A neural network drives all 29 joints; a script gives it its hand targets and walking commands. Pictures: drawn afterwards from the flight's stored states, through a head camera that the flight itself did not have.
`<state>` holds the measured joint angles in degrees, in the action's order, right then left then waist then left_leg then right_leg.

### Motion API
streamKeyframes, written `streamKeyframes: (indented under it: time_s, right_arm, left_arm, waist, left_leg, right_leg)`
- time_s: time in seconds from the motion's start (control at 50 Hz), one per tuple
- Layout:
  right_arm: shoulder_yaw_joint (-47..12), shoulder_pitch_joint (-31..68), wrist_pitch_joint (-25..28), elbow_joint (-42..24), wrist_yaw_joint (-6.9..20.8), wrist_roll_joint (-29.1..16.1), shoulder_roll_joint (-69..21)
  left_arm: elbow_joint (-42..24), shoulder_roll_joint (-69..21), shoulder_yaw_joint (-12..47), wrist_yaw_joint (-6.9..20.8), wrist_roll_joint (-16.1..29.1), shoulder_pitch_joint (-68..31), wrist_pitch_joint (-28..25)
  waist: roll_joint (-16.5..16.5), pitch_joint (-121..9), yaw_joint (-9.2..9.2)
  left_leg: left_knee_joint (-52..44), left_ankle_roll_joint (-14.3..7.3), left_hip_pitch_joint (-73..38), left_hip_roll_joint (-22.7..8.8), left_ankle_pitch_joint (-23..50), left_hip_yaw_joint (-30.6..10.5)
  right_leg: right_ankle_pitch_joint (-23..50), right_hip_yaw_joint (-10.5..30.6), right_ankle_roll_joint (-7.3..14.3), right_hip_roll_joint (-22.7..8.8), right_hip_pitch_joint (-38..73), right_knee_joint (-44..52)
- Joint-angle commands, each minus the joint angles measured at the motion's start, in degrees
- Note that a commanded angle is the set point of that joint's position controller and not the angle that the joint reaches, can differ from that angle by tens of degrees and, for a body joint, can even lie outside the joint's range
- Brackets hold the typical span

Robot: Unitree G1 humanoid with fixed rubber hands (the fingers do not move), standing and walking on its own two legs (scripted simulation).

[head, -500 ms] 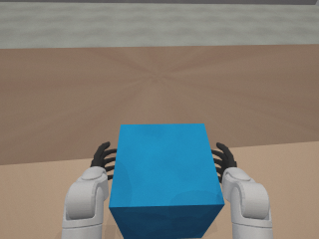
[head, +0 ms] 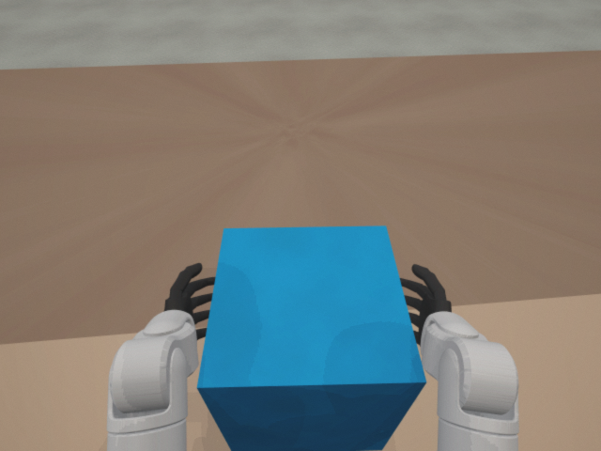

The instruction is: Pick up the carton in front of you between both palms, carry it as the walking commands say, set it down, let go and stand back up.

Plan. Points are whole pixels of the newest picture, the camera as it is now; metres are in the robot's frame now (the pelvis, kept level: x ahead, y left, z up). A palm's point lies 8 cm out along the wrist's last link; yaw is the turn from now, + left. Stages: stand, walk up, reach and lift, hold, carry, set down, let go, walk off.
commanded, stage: carry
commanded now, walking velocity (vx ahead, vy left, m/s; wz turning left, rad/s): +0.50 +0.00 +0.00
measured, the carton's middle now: (306, 344) +0.28 +0.00 +0.00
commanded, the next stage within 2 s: none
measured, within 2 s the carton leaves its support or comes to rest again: neither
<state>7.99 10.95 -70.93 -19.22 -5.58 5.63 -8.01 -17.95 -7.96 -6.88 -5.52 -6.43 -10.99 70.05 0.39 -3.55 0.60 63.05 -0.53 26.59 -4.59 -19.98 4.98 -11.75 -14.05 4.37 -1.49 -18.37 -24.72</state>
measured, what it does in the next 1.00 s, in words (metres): walks ahead: left foot, then right foot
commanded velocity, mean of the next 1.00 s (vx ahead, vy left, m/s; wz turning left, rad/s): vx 0.50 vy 0.00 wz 0.00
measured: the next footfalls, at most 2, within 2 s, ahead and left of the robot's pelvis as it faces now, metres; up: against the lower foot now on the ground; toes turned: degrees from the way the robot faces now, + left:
left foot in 0.32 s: +0.39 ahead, +0.10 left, +0.00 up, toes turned +9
right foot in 0.80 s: +0.72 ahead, -0.09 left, +0.00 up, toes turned -11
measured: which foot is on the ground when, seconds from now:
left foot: up 0.00-0.30, down 0.32-0.80, up 0.82-1.00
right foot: down 0.00-0.34, up 0.36-0.78, down 0.80-1.00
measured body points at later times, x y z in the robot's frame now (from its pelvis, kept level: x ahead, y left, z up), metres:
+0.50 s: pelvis +0.33 +0.04 +0.00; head +0.36 +0.05 +0.45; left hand +0.62 +0.16 +0.05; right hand +0.58 -0.14 +0.05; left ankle +0.35 +0.10 -0.74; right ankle +0.26 -0.09 -0.65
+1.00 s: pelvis +0.64 -0.03 -0.01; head +0.70 -0.04 +0.44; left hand +1.02 +0.12 +0.08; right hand +1.02 -0.18 +0.08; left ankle +0.58 +0.10 -0.64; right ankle +0.68 -0.09 -0.74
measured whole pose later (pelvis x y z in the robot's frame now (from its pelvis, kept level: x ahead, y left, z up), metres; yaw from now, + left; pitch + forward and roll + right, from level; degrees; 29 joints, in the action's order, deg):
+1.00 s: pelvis +0.64 -0.03 -0.01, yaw -2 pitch +4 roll +1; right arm 11.1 37.6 -69.8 2.2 -6.8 3.2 0.2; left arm 2.7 -0.4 -10.5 -8.2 -2.3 -36.7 68.6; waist 0.4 2.8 2.7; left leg 70.3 -3.8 31.9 -1.8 -20.6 1.0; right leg -12.7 -10.8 6.4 0.1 -23.2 -30.9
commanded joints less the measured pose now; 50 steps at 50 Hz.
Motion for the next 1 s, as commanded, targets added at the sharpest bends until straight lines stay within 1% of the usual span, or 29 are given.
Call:
streamKeyframes:
  time_s: [0.0,0.1,0.2,0.24,0.26,0.28,0.3,0.32,0.34,0.36,0.38,0.4,0.42,0.44,0.5,0.6,0.68,0.7,0.74,0.76,0.78,0.8,0.82,0.84,0.86,0.88,0.9,0.94,0.98]
  right_arm:
    - [-42.9,26.2,1.9,-4.6,14.9,-22.6,-54.2]
    - [-42.5,21.4,2.7,-4.6,13.1,-19.5,-51.9]
    - [-42.6,20.3,1.6,-4.0,13.8,-19.9,-50.4]
    - [-42.9,21.3,1.4,-3.9,14.4,-20.9,-50.3]
    - [-42.8,21.3,1.4,-3.5,14.6,-21.2,-50.3]
    - [-42.5,20.7,1.5,-2.8,14.9,-21.3,-50.2]
    - [-42.2,20.2,1.5,-2.3,15.1,-21.2,-50.2]
    - [-41.3,20.1,2.0,-0.4,15.4,-20.5,-49.4]
    - [-42.3,19.3,2.4,0.0,15.7,-21.4,-51.7]
    - [-42.8,21.1,2.8,-1.4,15.9,-22.3,-53.3]
    - [-43.3,22.2,3.4,-1.8,16.0,-23.0,-55.1]
    - [-44.0,23.3,3.9,-2.8,16.2,-23.7,-56.4]
    - [-44.6,24.1,4.4,-3.7,16.3,-24.1,-57.0]
    - [-45.0,24.1,4.8,-4.2,16.4,-24.5,-57.2]
    - [-45.4,21.8,5.5,-4.5,17.0,-24.8,-55.7]
    - [-45.2,22.6,5.9,-4.6,16.8,-24.3,-49.9]
    - [-43.5,30.1,5.3,-3.1,15.0,-23.6,-43.0]
    - [-42.9,32.1,5.0,-2.1,14.4,-23.5,-41.2]
    - [-41.9,38.0,4.2,0.4,13.3,-23.7,-38.7]
    - [-41.3,41.0,3.7,2.1,12.8,-24.0,-37.7]
    - [-40.6,43.9,3.1,4.0,12.2,-24.2,-37.0]
    - [-39.6,47.4,2.6,5.7,11.7,-24.4,-36.3]
    - [-38.5,50.4,2.1,7.2,11.3,-24.7,-38.3]
    - [-37.2,53.3,1.9,8.9,11.0,-24.7,-38.6]
    - [-36.7,56.0,1.9,10.9,10.8,-25.1,-41.0]
    - [-36.3,58.4,2.3,12.2,10.7,-25.5,-43.7]
    - [-35.9,60.9,2.7,13.4,10.6,-25.9,-46.1]
    - [-35.1,64.1,3.4,15.7,10.4,-26.1,-49.8]
    - [-34.2,65.3,4.0,17.8,10.0,-25.8,-52.0]
  left_arm:
    - [-7.4,-55.4,42.1,14.8,24.8,-27.5,-1.3]
    - [-7.9,-51.5,42.7,16.1,25.9,-24.6,-1.0]
    - [-5.5,-49.5,41.3,16.3,23.9,-21.1,-0.3]
    - [-5.2,-49.3,41.2,16.2,23.5,-21.3,-0.3]
    - [-5.1,-49.2,41.3,16.2,23.4,-21.6,-0.3]
    - [-5.2,-49.1,41.5,16.1,23.3,-21.9,-0.3]
    - [-5.0,-48.5,41.4,16.1,23.1,-22.4,-0.3]
    - [-5.9,-49.4,42.3,16.0,23.3,-23.5,0.0]
    - [-5.6,-49.6,42.4,16.1,23.1,-23.5,-0.4]
    - [-4.8,-51.7,42.9,16.1,23.1,-24.2,-1.0]
    - [-4.7,-53.2,42.9,16.1,23.1,-24.3,-1.8]
    - [-4.2,-54.9,43.1,16.0,23.1,-23.9,-2.6]
    - [-4.2,-56.1,43.3,15.8,23.1,-23.3,-3.4]
    - [-4.1,-56.8,43.5,15.5,22.7,-22.5,-4.0]
    - [-3.6,-56.8,44.1,14.4,21.5,-19.4,-5.5]
    - [-5.5,-52.5,45.2,13.3,21.9,-22.8,-5.7]
    - [-5.2,-45.5,44.9,12.8,23.9,-32.6,-4.3]
    - [-4.4,-43.5,44.2,12.6,24.1,-34.9,-3.8]
    - [-1.2,-40.4,41.8,12.1,24.2,-39.2,-2.9]
    - [1.2,-39.4,40.3,11.9,24.2,-40.8,-2.4]
    - [4.3,-38.3,38.3,11.7,24.2,-42.3,-2.1]
    - [6.9,-37.7,36.6,11.6,24.2,-44.1,-1.6]
    - [9.3,-36.1,34.8,11.5,24.0,-47.3,-1.6]
    - [11.6,-38.5,34.7,11.6,25.7,-49.4,-1.5]
    - [12.1,-41.2,34.8,11.7,27.1,-53.2,-1.8]
    - [11.7,-44.3,35.4,12.0,28.5,-56.9,-2.1]
    - [11.2,-47.1,35.9,12.2,29.8,-61.6,-2.4]
    - [11.9,-51.4,35.7,12.5,31.4,-67.3,-3.0]
    - [13.6,-53.8,34.7,12.8,31.7,-69.4,-3.3]
  waist:
    - [-5.2,-17.8,0.33]
    - [-7.8,-13.6,0.47]
    - [-9.2,-8.0,0.69]
    - [-10.0,-8.2,0.31]
    - [-9.6,-10.2,-0.42]
    - [-7.5,-13.4,-1.26]
    - [-3.3,-16.6,-2.79]
    - [11.4,-21.7,-2.72]
    - [15.6,-19.9,-2.38]
    - [12.0,-19.2,-2.06]
    - [6.5,-19.5,-2.01]
    - [1.4,-18.3,-1.72]
    - [1.7,-18.0,-1.36]
    - [3.1,-18.4,-1.32]
    - [5.9,-17.0,-1.51]
    - [7.4,-11.5,-1.66]
    - [8.3,-7.4,-3.44]
    - [8.6,-6.7,-3.39]
    - [8.8,-8.4,-1.87]
    - [7.9,-11.2,0.30]
    - [3.9,-15.6,2.64]
    - [-3.8,-20.5,4.49]
    - [-19.3,-23.5,3.06]
    - [-18.4,-22.7,2.99]
    - [-14.9,-22.4,3.11]
    - [-7.3,-22.5,3.00]
    - [-3.5,-22.0,2.36]
    - [-4.7,-23.8,1.88]
    - [-4.9,-24.3,1.84]
  left_leg:
    - [-5.9,-0.1,9.6,-2.0,3.9,-1.5]
    - [-21.6,0.6,11.8,0.4,10.8,3.3]
    - [-32.4,-0.9,6.6,2.5,17.2,7.9]
    - [-34.4,-2.0,-0.3,3.6,17.6,9.6]
    - [-36.4,-2.2,-7.4,5.5,17.0,11.6]
    - [-36.9,-2.3,-17.8,6.9,13.6,12.8]
    - [-38.2,-3.0,-29.0,-0.3,8.3,3.1]
    - [-44.6,-11.7,-41.0,-17.0,-1.0,-25.9]
    - [-51.0,-14.7,-42.7,-20.3,6.5,-36.5]
    - [-49.2,-13.8,-41.0,-19.2,13.8,-29.7]
    - [-47.5,-12.1,-37.8,-17.4,19.5,-24.1]
    - [-47.7,-9.9,-33.7,-16.0,22.2,-18.6]
    - [-48.7,-8.0,-31.1,-14.8,21.5,-14.7]
    - [-49.2,-7.2,-30.2,-13.8,21.5,-11.7]
    - [-50.4,-7.3,-30.5,-11.9,23.1,-6.0]
    - [-50.0,-7.3,-32.1,-9.1,28.3,-0.2]
    - [-48.4,-7.2,-30.6,-8.0,31.0,2.3]
    - [-47.8,-7.0,-30.4,-8.2,31.7,2.3]
    - [-42.0,-5.9,-30.5,-8.2,38.8,3.9]
    - [-34.5,-4.7,-29.0,-7.0,42.6,6.5]
    - [-22.3,-3.2,-25.3,-4.0,40.3,8.5]
    - [-7.2,-2.3,-16.2,-2.0,25.9,7.7]
    - [8.5,-0.4,3.2,7.5,-1.3,2.8]
    - [16.9,-2.0,10.1,7.3,-8.6,-4.3]
    - [19.9,-3.4,12.7,5.0,-7.0,-5.9]
    - [18.0,-4.1,13.4,3.4,-4.6,-6.3]
    - [14.6,-4.3,13.2,2.0,-1.9,-6.4]
    - [8.8,-3.8,11.0,1.3,0.5,-5.8]
    - [4.4,-3.2,12.2,1.5,0.9,-4.9]
  right_leg:
    - [11.8,19.4,3.7,-16.7,23.7,13.3]
    - [20.4,11.7,3.3,-13.3,26.7,12.8]
    - [28.3,6.8,1.9,-12.0,25.7,11.6]
    - [35.8,4.6,0.6,-12.0,24.7,6.9]
    - [38.5,1.9,-0.5,-10.8,23.1,0.5]
    - [36.4,-0.1,-1.7,-8.9,18.6,-8.5]
    - [22.4,0.8,-3.2,-7.6,9.3,-19.8]
    - [6.5,2.4,-6.0,-0.8,-7.2,-38.3]
    - [-14.7,8.8,-5.3,2.6,-18.6,-47.2]
    - [-14.6,13.1,-3.7,-1.3,-20.6,-51.8]
    - [-12.1,14.0,-2.5,-3.3,-20.2,-51.3]
    - [-8.6,14.2,-2.0,-5.4,-18.9,-47.1]
    - [-6.0,13.9,-2.1,-6.2,-17.3,-43.0]
    - [-4.5,12.7,-2.4,-5.8,-15.8,-40.5]
    - [-2.2,9.4,-3.7,-4.4,-17.3,-32.3]
    - [4.7,5.5,-4.3,-3.3,-20.7,-18.3]
    - [8.9,2.6,-2.0,-1.2,-17.3,-10.6]
    - [9.4,2.9,-1.2,-0.9,-15.8,-9.3]
    - [8.1,2.6,0.5,0.4,-9.3,-7.8]
    - [6.9,0.5,0.7,2.6,-1.3,-6.1]
    - [3.1,-1.0,0.2,4.6,9.6,-5.1]
    - [-3.8,12.4,0.4,-5.2,20.0,-3.4]
    - [-9.4,43.3,9.4,-19.4,30.6,4.4]
    - [-5.3,46.3,11.1,-20.1,31.7,8.0]
    - [3.8,40.5,10.8,-18.7,30.6,5.2]
    - [10.9,34.8,9.5,-17.1,28.5,2.8]
    - [15.2,30.1,8.4,-15.9,25.3,2.3]
    - [16.0,25.7,7.4,-14.8,23.4,2.8]
    - [17.4,23.4,8.1,-14.3,23.6,2.6]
